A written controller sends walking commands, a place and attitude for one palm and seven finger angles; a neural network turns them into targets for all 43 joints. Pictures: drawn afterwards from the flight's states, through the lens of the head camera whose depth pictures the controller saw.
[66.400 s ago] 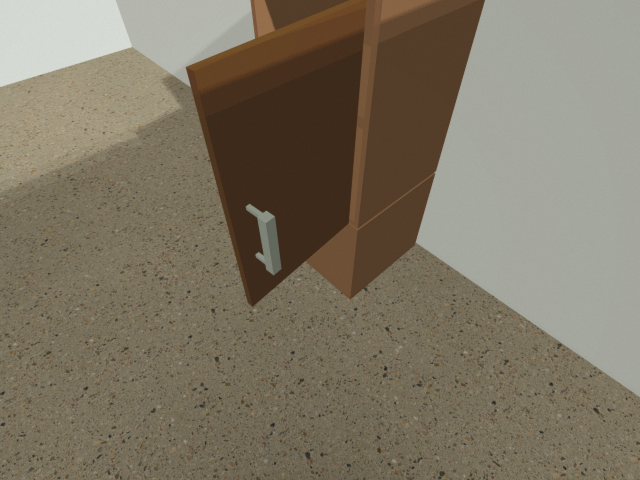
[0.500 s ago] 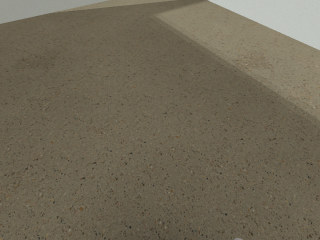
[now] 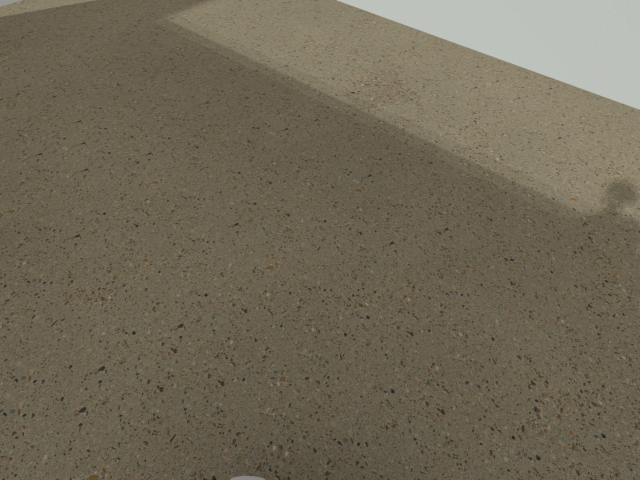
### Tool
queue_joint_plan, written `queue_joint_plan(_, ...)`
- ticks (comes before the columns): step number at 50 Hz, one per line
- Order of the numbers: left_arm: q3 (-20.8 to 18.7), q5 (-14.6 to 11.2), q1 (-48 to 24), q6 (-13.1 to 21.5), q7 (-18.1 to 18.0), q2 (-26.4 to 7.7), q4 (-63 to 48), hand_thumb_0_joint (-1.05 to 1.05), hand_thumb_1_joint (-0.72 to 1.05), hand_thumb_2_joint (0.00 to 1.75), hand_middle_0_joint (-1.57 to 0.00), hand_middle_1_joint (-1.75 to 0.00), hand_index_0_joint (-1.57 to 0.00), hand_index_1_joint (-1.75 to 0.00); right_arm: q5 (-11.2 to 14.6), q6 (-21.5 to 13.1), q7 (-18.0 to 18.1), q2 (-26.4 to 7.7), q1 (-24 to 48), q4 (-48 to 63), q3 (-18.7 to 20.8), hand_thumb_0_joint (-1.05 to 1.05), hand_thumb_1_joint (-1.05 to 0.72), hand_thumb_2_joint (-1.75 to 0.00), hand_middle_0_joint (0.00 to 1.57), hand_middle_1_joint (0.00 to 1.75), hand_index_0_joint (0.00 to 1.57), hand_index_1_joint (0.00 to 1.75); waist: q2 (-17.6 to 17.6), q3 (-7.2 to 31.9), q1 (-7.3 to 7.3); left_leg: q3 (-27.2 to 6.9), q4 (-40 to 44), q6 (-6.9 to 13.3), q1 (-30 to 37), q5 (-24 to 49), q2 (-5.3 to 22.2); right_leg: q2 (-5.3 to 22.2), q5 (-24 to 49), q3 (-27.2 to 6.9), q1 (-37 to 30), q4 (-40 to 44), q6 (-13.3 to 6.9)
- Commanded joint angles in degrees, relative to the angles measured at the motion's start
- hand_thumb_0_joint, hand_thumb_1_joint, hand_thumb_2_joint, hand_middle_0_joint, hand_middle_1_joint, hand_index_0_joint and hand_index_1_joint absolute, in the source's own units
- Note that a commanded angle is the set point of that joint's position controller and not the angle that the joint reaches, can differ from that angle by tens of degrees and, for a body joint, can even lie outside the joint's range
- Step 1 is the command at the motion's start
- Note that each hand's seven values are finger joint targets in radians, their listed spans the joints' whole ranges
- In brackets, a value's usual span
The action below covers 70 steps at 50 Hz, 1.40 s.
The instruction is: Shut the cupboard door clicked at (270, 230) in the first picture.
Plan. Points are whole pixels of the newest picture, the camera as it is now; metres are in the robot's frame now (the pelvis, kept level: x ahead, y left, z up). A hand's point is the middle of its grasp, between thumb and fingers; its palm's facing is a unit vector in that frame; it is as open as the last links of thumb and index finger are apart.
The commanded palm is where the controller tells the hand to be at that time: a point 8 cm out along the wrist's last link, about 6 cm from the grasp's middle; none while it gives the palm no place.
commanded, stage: turn to face it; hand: left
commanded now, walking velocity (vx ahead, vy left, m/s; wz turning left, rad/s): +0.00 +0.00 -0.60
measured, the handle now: out of the picture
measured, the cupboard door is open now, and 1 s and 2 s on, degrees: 32 32 32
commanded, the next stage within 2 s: none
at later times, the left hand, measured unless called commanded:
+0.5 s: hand (216, 458) +0.17 +0.16 -0.16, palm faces -0.32 -0.91 -0.26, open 7.3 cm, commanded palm none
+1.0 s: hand (219, 439) +0.19 +0.16 -0.18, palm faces -0.53 -0.83 -0.18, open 7.3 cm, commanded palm none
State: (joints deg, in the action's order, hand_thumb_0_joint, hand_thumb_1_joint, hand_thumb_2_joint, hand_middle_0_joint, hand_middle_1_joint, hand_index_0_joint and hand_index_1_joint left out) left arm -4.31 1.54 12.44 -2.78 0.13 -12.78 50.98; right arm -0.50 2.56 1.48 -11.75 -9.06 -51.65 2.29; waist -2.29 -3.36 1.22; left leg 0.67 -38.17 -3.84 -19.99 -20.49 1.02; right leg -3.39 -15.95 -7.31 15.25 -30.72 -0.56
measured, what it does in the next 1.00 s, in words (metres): steps on the spot, turning right: left foot, then right foot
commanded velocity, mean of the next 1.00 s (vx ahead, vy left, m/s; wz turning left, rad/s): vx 0.00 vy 0.00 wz -0.60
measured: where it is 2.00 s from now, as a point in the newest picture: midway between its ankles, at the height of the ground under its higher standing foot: outside the picture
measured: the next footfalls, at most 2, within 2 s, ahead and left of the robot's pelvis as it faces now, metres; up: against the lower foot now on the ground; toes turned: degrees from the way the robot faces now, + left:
left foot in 0.02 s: +0.06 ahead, +0.12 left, +0.00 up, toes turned +0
right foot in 0.46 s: -0.02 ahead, -0.12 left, +0.00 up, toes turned -23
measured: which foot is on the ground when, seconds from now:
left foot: up 0.00-0.00, down 0.02-0.46, up 0.48-0.86, down 0.88-1.00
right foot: down 0.00-0.02, up 0.04-0.44, down 0.46-0.88, up 0.90-1.00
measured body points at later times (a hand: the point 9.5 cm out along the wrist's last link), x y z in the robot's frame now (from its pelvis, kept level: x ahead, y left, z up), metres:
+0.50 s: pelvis -0.01 -0.01 -0.01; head +0.02 -0.03 +0.44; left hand +0.18 +0.20 -0.14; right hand -0.06 -0.28 -0.16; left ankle +0.02 +0.12 -0.72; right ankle -0.06 -0.11 -0.74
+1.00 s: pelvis +0.02 +0.02 +0.00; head +0.08 +0.03 +0.45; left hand +0.22 +0.20 -0.16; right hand -0.03 -0.24 -0.11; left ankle +0.08 +0.10 -0.73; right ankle -0.09 -0.07 -0.66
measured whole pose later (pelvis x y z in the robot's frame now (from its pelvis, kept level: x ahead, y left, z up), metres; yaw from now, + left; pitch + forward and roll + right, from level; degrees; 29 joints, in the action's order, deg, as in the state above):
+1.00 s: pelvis +0.02 +0.02 +0.00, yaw -36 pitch +1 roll -2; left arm -5.4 1.4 11.9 -4.9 1.5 -15.6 51.9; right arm -1.8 1.1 1.6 -10.7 -9.4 -48.4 0.2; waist -3.3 -4.5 1.6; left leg 5.3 -31.6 1.9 -15.8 -16.5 3.4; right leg -2.7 -28.5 -2.4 26.2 -60.7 2.3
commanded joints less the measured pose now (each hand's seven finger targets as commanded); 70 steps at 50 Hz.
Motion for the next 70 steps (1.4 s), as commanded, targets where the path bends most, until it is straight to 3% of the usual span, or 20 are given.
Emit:
queue_joint_plan(1, -1.65, -1.34, -0.85, 0.18, -0.05, -4.74, -6.16, 0.00, 0.90, 0.90, -0.20, -0.30, -0.20, -0.30, -0.80, -3.05, 0.97, -14.47, -8.03, 2.97, 2.89, 0.00, -0.90, -0.90, 0.20, 0.30, 0.20, 0.30, 19.62, 7.01, -3.27, -19.83, 22.86, 7.00, 20.15, 14.44, 20.13, -1.41, -12.28, -0.28, 17.47, -14.00, 0.66)
queue_joint_plan(3, -2.14, -0.38, -1.72, 0.13, 0.54, -7.09, -6.63, 0.00, 0.90, 0.90, -0.20, -0.30, -0.20, -0.30, -1.38, -2.48, 1.03, -14.07, -6.34, 4.77, 2.27, 0.00, -0.90, -0.90, 0.20, 0.30, 0.20, 0.30, 12.56, 4.81, -2.80, -20.39, 23.49, 13.82, 9.45, 13.59, 25.36, 2.55, -17.93, 2.87, 14.35, -32.14, 2.00)
queue_joint_plan(8, -2.33, -0.26, -1.88, -1.15, 2.09, -6.04, -5.00, 0.00, 0.90, 0.90, -0.20, -0.30, -0.20, -0.30, -1.33, -2.81, 1.33, -10.60, -1.86, 5.89, 1.32, 0.00, -0.90, -0.90, 0.20, 0.30, 0.20, 0.30, 11.36, 3.05, -0.73, -4.43, 20.66, 10.90, 10.81, 22.95, 17.24, 4.68, -9.10, 6.36, 16.17, -36.17, 4.06)
queue_joint_plan(17, -1.16, -0.34, -6.07, -0.66, 2.36, -3.87, -6.57, 0.00, 0.90, 0.90, -0.20, -0.30, -0.20, -0.30, -1.29, -2.42, 0.38, -12.28, -6.81, 2.91, 2.99, 0.00, -0.90, -0.90, 0.20, 0.30, 0.20, 0.30, 14.75, 6.32, -3.70, 2.90, 15.56, 11.46, 15.61, 29.61, 19.64, 4.73, -9.69, 12.22, 9.01, -15.96, 3.36)
queue_joint_plan(21, -1.53, -0.36, -0.03, 0.16, 2.02, -5.93, -4.79, 0.00, 0.90, 0.90, -0.20, -0.30, -0.20, -0.30, -0.77, -2.06, -0.16, -13.31, -4.19, 3.11, 3.60, 0.00, -0.90, -0.90, 0.20, 0.30, 0.20, 0.30, 12.24, 7.70, 0.07, 7.35, 5.63, 6.59, 9.02, 24.29, 18.10, 3.69, 3.67, 13.33, -5.38, 3.17, 1.12)
queue_joint_plan(22, -2.23, 0.02, 4.02, 0.83, 1.55, -9.93, -3.54, 0.00, 0.90, 0.90, -0.20, -0.30, -0.20, -0.30, -0.21, -1.95, -0.48, -11.07, -3.83, 3.86, 3.34, 0.00, -0.90, -0.90, 0.20, 0.30, 0.20, 0.30, 2.21, 9.25, 2.02, 10.13, -3.21, 3.18, 2.09, 13.90, 14.24, 9.78, 11.65, 5.44, -13.45, 9.95, -1.15)
queue_joint_plan(23, -3.46, 0.47, 6.37, 1.47, 0.66, -16.18, -2.80, 0.00, 0.90, 0.90, -0.20, -0.30, -0.20, -0.30, -0.22, -1.84, -0.65, -6.27, -0.40, 6.98, 1.96, 0.00, -0.90, -0.90, 0.20, 0.30, 0.20, 0.30, -16.08, 6.45, 4.00, 11.82, -16.86, -0.38, -14.54, -15.46, 4.50, 23.50, 30.30, -14.84, -18.10, 12.11, -7.46)
queue_joint_plan(24, -3.38, -0.41, 8.00, 1.31, -0.10, -17.08, -2.24, 0.00, 0.90, 0.90, -0.20, -0.30, -0.20, -0.30, -0.36, -0.92, 0.05, -8.16, 0.93, 7.67, 1.78, 0.00, -0.90, -0.90, 0.20, 0.30, 0.20, 0.30, -12.98, 7.05, 4.54, 3.25, -25.81, -0.02, -15.91, -16.93, 4.35, 27.21, 34.74, -16.33, -14.10, 11.70, -12.11)
queue_joint_plan(27, -2.54, -0.48, -0.16, 1.25, -0.97, -12.04, -4.18, 0.00, 0.90, 0.90, -0.20, -0.30, -0.20, -0.30, -0.49, -0.60, 0.25, -8.47, 0.79, 5.60, 2.14, 0.00, -0.90, -0.90, 0.20, 0.30, 0.20, 0.30, -10.72, 3.46, 0.61, -1.04, -30.68, -0.79, -19.21, -6.35, 5.99, 19.89, 28.26, -10.17, -11.81, 11.03, -10.69)
queue_joint_plan(30, -1.91, -0.43, -2.64, 1.73, -0.88, -10.44, -5.13, 0.00, 0.90, 0.90, -0.20, -0.30, -0.20, -0.30, -0.49, -0.43, -0.41, -7.80, -1.48, 4.28, 2.18, 0.00, -0.90, -0.90, 0.20, 0.30, 0.20, 0.30, -6.15, 5.37, -1.54, -0.38, -26.66, -1.40, -13.03, -0.83, 4.98, 16.11, 25.72, -4.85, -8.03, 10.25, -9.11)
queue_joint_plan(39, -2.69, 0.08, 0.42, 1.40, -0.47, -12.05, -4.36, 0.00, 0.90, 0.90, -0.20, -0.30, -0.20, -0.30, 0.00, -1.26, -0.06, -6.53, 1.92, 6.55, 1.78, 0.00, -0.90, -0.90, 0.20, 0.30, 0.20, 0.30, -6.18, 5.05, 0.37, 0.03, -6.76, -0.79, -5.67, -4.33, 0.90, 15.68, 23.98, -14.19, -5.73, 8.53, -10.89)
queue_joint_plan(42, -2.67, -0.50, -2.97, 0.83, -0.53, -11.37, -4.66, 0.00, 0.90, 0.90, -0.20, -0.30, -0.20, -0.30, 0.41, -2.13, 0.50, -7.03, -5.14, 4.43, 1.72, 0.00, -0.90, -0.90, 0.20, 0.30, 0.20, 0.30, -5.60, 7.27, -3.31, 0.15, 11.56, -0.13, 8.76, 7.15, 0.16, 11.88, 22.16, -13.11, 0.79, 2.32, -6.00)
queue_joint_plan(44, -1.35, -1.49, -0.68, 0.35, 0.27, -5.28, -6.33, 0.00, 0.90, 0.90, -0.20, -0.30, -0.20, -0.30, -0.75, -3.03, 0.85, -15.98, -7.85, 4.34, 3.08, 0.00, -0.90, -0.90, 0.20, 0.30, 0.20, 0.30, 20.32, 8.73, -3.30, -20.64, 21.95, 7.40, 21.03, 17.73, 21.95, -1.49, -14.75, 0.66, 17.58, -16.42, 1.18)
queue_joint_plan(46, -1.92, -0.30, -1.25, -0.02, 0.49, -7.66, -5.97, 0.00, 0.90, 0.90, -0.20, -0.30, -0.20, -0.30, -1.36, -2.45, 0.97, -14.09, -5.74, 5.73, 2.23, 0.00, -0.90, -0.90, 0.20, 0.30, 0.20, 0.30, 14.12, 5.70, -2.54, -18.77, 22.06, 13.10, 11.24, 19.61, 25.29, 2.68, -18.11, 2.58, 15.60, -33.13, 2.42)
queue_joint_plan(50, -2.26, -0.23, -0.96, -0.70, 2.08, -6.82, -4.14, 0.00, 0.90, 0.90, -0.20, -0.30, -0.20, -0.30, -1.18, -2.80, 1.40, -11.13, -0.40, 7.08, 1.28, 0.00, -0.90, -0.90, 0.20, 0.30, 0.20, 0.30, 12.11, 3.18, -0.41, -4.11, 19.55, 10.90, 11.56, 27.21, 18.09, 4.90, -10.09, 6.01, 17.18, -38.04, 4.05)
queue_joint_plan(58, -1.31, -0.37, -6.29, -0.96, 2.37, -4.38, -5.67, 0.00, 0.90, 0.90, -0.20, -0.30, -0.20, -0.30, -1.14, -2.77, 0.81, -11.74, -7.35, 3.33, 2.50, 0.00, -0.90, -0.90, 0.20, 0.30, 0.20, 0.30, 13.08, 5.93, -3.53, 2.60, 16.82, 11.37, 18.64, 33.66, 19.47, 6.04, -8.99, 10.19, 14.77, -24.66, 4.39)
queue_joint_plan(65, -1.09, -0.35, -3.04, 0.08, 1.99, -5.60, -4.77, 0.00, 0.90, 0.90, -0.20, -0.30, -0.20, -0.30, -0.89, -2.31, -0.12, -13.51, -5.73, 2.38, 3.55, 0.00, -0.90, -0.90, 0.20, 0.30, 0.20, 0.30, 13.27, 6.54, -1.25, 7.32, 8.40, 7.66, 12.32, 29.71, 19.96, 3.88, -0.24, 13.48, -1.07, -1.35, 1.36)
queue_joint_plan(66, -1.56, -0.23, 1.04, 0.50, 1.76, -7.30, -3.55, 0.00, 0.90, 0.90, -0.20, -0.30, -0.20, -0.30, -0.57, -2.26, -0.28, -13.14, -4.59, 2.68, 3.52, 0.00, -0.90, -0.90, 0.20, 0.30, 0.20, 0.30, 9.45, 8.04, 1.24, 9.51, 1.82, 5.00, 7.85, 24.71, 17.61, 5.07, 7.22, 11.44, -8.80, 6.15, 0.15)
queue_joint_plan(68, -3.23, -0.20, 6.86, 1.49, 0.21, -17.11, -1.55, 0.00, 0.90, 0.90, -0.20, -0.30, -0.20, -0.30, -0.27, -1.53, -0.45, -7.16, -0.20, 6.94, 1.82, 0.00, -0.90, -0.90, 0.20, 0.30, 0.20, 0.30, -15.33, 6.87, 4.41, 9.37, -21.88, -0.68, -14.68, -18.05, 4.16, 25.88, 38.92, -16.01, -16.86, 10.70, -10.45)
queue_joint_plan(70, -3.01, -0.53, 3.28, 1.11, -0.91, -14.69, -2.75, 0.00, 0.90, 0.90, -0.20, -0.30, -0.20, -0.30, -0.25, -0.47, 0.08, -7.92, 0.50, 6.69, 1.88, 0.00, -0.90, -0.90, 0.20, 0.30, 0.20, 0.30, -8.19, 3.66, 2.41, 0.28, -29.87, -0.02, -18.16, -11.85, 6.26, 23.89, 28.58, -12.06, -12.11, 11.98, -12.47)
